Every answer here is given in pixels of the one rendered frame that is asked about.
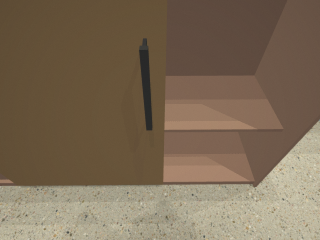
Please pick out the handle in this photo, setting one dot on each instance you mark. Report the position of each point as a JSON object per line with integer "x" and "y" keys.
{"x": 145, "y": 76}

